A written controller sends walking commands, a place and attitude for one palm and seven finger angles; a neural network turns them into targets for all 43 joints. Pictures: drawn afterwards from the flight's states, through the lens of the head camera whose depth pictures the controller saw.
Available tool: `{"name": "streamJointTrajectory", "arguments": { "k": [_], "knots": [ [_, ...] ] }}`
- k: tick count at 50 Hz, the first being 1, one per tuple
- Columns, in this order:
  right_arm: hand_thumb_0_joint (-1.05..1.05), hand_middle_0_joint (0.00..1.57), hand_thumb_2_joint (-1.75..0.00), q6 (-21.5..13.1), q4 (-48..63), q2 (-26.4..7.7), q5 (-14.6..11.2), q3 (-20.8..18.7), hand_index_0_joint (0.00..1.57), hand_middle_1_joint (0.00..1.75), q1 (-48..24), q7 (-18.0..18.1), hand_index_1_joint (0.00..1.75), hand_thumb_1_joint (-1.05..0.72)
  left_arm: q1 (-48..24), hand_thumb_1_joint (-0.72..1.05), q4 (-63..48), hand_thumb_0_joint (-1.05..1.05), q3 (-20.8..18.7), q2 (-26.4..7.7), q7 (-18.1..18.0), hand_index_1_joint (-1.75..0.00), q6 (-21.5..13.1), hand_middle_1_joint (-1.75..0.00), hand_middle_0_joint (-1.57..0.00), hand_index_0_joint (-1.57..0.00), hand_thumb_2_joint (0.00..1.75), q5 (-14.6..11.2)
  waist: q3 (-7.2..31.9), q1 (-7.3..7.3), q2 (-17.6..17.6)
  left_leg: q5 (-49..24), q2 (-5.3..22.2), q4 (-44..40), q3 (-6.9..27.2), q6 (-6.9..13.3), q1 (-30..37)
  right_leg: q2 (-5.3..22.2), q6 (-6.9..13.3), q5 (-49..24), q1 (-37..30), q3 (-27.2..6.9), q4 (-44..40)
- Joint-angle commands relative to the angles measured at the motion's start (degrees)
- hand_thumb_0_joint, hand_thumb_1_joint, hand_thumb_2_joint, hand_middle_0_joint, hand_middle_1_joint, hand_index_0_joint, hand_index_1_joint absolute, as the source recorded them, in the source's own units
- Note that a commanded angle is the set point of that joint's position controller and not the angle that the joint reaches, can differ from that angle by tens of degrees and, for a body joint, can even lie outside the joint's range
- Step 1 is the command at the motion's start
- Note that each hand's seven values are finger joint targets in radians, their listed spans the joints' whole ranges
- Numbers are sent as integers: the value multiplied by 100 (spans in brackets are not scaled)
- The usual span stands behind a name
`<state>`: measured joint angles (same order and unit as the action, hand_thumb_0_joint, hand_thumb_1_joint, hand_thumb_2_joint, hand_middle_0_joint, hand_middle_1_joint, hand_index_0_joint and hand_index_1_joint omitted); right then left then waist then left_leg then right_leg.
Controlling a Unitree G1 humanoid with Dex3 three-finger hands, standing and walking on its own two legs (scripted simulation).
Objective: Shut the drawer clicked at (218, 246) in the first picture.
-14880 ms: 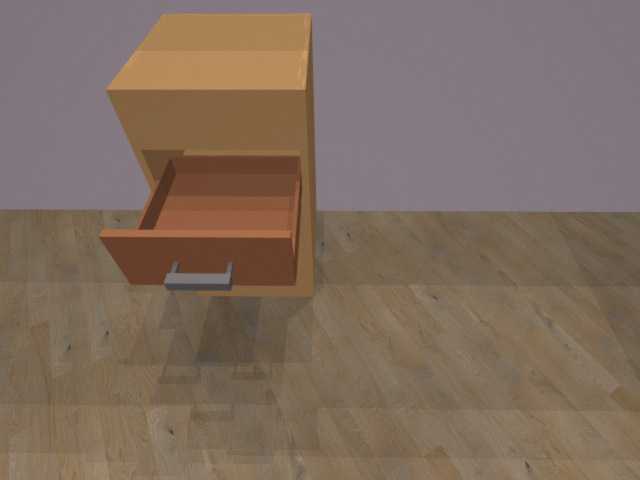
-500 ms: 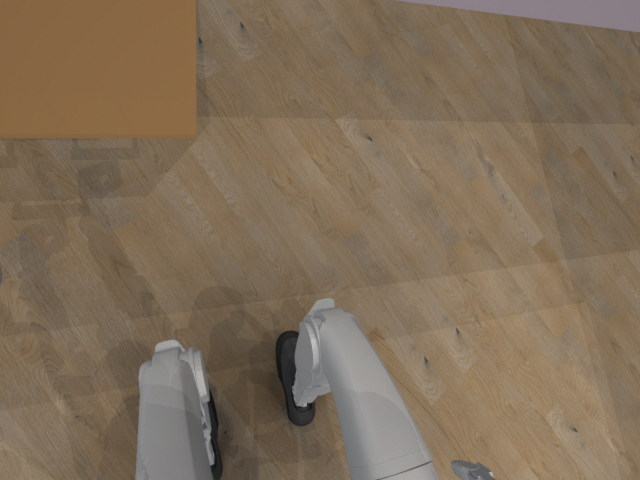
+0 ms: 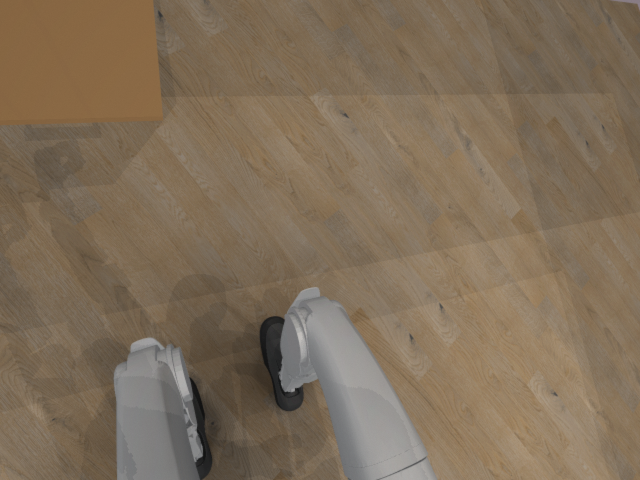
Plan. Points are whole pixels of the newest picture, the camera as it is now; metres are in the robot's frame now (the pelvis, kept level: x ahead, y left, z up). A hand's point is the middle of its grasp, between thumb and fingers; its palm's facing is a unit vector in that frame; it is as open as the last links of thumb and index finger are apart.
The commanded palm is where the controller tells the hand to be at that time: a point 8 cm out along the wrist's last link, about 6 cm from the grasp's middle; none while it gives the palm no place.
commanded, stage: pull the fist back off the drawer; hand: left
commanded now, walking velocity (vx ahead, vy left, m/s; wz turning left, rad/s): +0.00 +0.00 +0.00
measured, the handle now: out of the picture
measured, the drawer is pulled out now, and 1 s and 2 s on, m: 0.00 0.00 0.00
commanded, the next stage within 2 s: draw the hand back to the body in 0.44 s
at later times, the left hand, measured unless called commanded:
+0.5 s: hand out of the picture +0.58 +0.27 +0.05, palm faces +0.05 -1.00 -0.04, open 3.3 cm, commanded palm +0.58 +0.26 +0.06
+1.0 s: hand out of the picture +0.44 +0.27 +0.20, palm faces +0.09 -0.99 -0.06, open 3.3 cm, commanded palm +0.41 +0.30 +0.20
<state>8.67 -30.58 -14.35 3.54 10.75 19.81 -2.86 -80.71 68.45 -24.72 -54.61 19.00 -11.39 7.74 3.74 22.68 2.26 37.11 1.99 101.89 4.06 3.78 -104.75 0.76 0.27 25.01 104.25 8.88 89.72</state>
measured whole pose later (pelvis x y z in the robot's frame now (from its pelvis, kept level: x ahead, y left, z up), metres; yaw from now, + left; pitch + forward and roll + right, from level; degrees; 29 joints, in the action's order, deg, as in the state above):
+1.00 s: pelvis +0.08 +0.00 +0.15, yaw +6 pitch +24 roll -5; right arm 1.0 -29.2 -14.5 -2.9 3.5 14.9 -1.1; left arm -17.6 26.0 -17.8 -24.6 16.7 -12.8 -13.2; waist 10.7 5.4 2.1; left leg 33.4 1.0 68.0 1.7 2.4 -58.6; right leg 0.1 0.0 24.5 60.0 6.0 60.6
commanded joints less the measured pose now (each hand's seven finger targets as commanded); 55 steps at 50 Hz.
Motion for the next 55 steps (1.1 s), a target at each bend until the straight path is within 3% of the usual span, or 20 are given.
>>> {"name": "streamJointTrajectory", "arguments": {
  "k": [1,5,8,11,15,17,21,24,27,31,34,37,40,44,47,50,52,53,54,55],
  "knots": [
    [0,20,-90,2,132,-1573,2,-555,20,30,1297,61,30,-90,-2078,90,-1543,0,-367,-1196,-30,-160,-339,-160,-140,-140,90,-243,4059,-192,2508,-1729,-17,-1655,613,-180,3568,-318,206,-414,-2151,-291,-714],
    [0,20,-90,-18,146,-1543,-17,-623,20,30,1247,28,30,-90,-1564,90,-1726,0,-339,-901,-44,-160,-389,-160,-140,-140,90,-351,4059,-299,2264,-1788,1,-1705,547,-178,3525,-315,191,-424,-2322,-317,-769],
    [0,20,-90,-40,176,-1548,-45,-659,20,30,1229,47,30,-90,-1150,90,-1751,0,-619,-1026,0,-160,-476,-160,-140,-140,90,-527,4046,-409,1894,-1863,0,-1693,446,-137,3277,-318,167,-461,-2662,-380,-838],
    [0,20,-90,-76,179,-1492,-73,-734,20,30,1160,22,30,-90,-789,90,-1938,0,-413,-545,81,-160,-577,-160,-140,-140,90,-664,4105,-467,1910,-2114,22,-1765,482,-175,3594,-308,172,-560,-2605,-379,-867],
    [0,20,-90,-79,173,-1488,-104,-824,20,30,1098,16,30,-90,-231,90,-2151,0,-489,-392,140,-160,-707,-160,-140,-140,90,-844,4270,-618,1727,-2501,8,-1776,430,-196,3753,-305,162,-759,-2868,-403,-914],
    [0,20,-90,-109,142,-1474,-111,-882,20,30,1028,0,30,-90,-48,90,-2390,0,-417,-153,162,-160,-785,-160,-140,-140,90,-965,4340,-657,1931,-2799,25,-1802,475,-263,4133,-282,165,-857,-2707,-394,-940],
    [0,20,-90,-164,15,-1437,-108,-943,20,30,949,31,30,-90,-598,90,-2686,0,-142,191,62,-160,-987,-160,-140,-140,90,-1024,4185,-494,1987,-3002,26,-1779,543,-304,4454,-260,147,-917,-2438,-395,-983],
    [0,20,-90,-173,-64,-1435,-81,-958,20,30,951,49,30,-90,-410,90,-2483,0,-305,86,7,-160,-1103,-160,-140,-140,90,-1021,4323,-594,2050,-3400,7,-1743,548,-376,4642,-246,172,-1041,-2531,-373,-968],
    [0,20,-90,-145,-57,-1405,-69,-944,20,30,879,51,30,-90,-224,90,-2220,0,-151,301,20,-160,-1161,-160,-140,-140,90,-968,4197,-626,2031,-3627,31,-1751,569,-401,4736,-231,182,-1032,-2432,-363,-968],
    [0,20,-90,-78,453,-1353,-245,-1038,20,30,712,-19,30,-90,1391,90,-3643,0,-388,132,149,-160,-917,-160,-140,-140,90,-1214,5282,-1316,2351,-4610,36,-2322,487,-502,5777,-232,209,-1517,-3654,-465,-1390],
    [0,20,-90,-121,719,-1295,-430,-1130,20,30,535,-49,30,-90,2426,90,-4987,0,-422,292,184,-160,-523,-160,-140,-140,90,-1578,5519,-1508,1814,-4939,73,-2769,486,-498,6197,-270,159,-1906,-4512,-445,-1830],
    [0,20,-90,-324,795,-1183,-581,-1153,20,30,305,2,30,-90,3233,90,-5752,0,-313,761,74,-160,-196,-160,-140,-140,90,-1962,5010,-1499,1281,-4367,37,-3199,327,-381,5994,-285,109,-1960,-5101,-478,-2306],
    [0,20,-90,-600,696,-1084,-630,-1160,20,30,186,101,30,-90,3796,90,-5986,0,-313,1089,-204,-160,-183,-160,-140,-140,90,-2195,4287,-1449,678,-3465,-23,-3569,134,-267,5638,-302,55,-1794,-5606,-526,-2695],
    [0,20,-90,-882,511,-1012,-607,-1165,20,30,143,197,30,-90,4515,90,-5535,0,202,1823,-372,-160,-401,-160,-140,-140,90,-2206,3212,-1422,530,-2728,-86,-4034,-27,-266,5653,-300,52,-1302,-5739,-514,-3142],
    [0,20,-90,-955,554,-1012,-630,-1158,20,30,67,248,30,-90,5045,90,-5091,0,716,2279,-192,-160,-443,-160,-140,-140,90,-2129,2438,-1471,505,-2332,-139,-4472,-103,-278,5827,-291,86,-978,-5853,-472,-3508],
    [0,20,-90,-996,787,-1005,-685,-1176,20,30,-100,322,30,-90,5470,90,-5271,0,825,2323,44,-160,-437,-160,-140,-140,90,-2229,2186,-1623,434,-2238,-189,-4833,-172,-263,6101,-263,108,-994,-6331,-497,-3849],
    [0,20,-90,-1037,918,-978,-690,-1173,20,30,-175,371,30,-90,5836,90,-5691,0,615,2143,116,-160,-498,-160,-140,-140,90,-2354,2374,-1781,472,-2747,-189,-4991,-177,-268,6501,-244,122,-1400,-6793,-497,-3930],
    [0,20,-90,-847,981,-851,-648,-1227,20,30,-424,434,30,-90,6245,90,-5796,0,521,1479,-829,-160,-165,-160,-140,-140,90,-1490,2713,-2209,677,-3149,-153,-5401,-168,-357,7144,-50,231,-1308,-7198,-683,-4165],
    [0,20,-90,-813,1180,-699,-638,-1218,20,30,-453,490,30,-90,6413,90,-6473,0,863,2119,-1294,-160,-22,-160,-140,-140,90,-1464,2525,-2063,790,-3348,-106,-5567,-127,-457,7504,-61,197,-1386,-7138,-614,-4278],
    [0,20,-90,-829,1248,-683,-628,-1224,20,30,-478,547,30,-90,6782,90,-6769,0,893,2268,-1556,-160,92,-160,-140,-140,90,-1457,2276,-2084,770,-3478,-50,-5676,-59,-527,7601,-39,188,-1427,-7126,-582,-4346]
  ]
}}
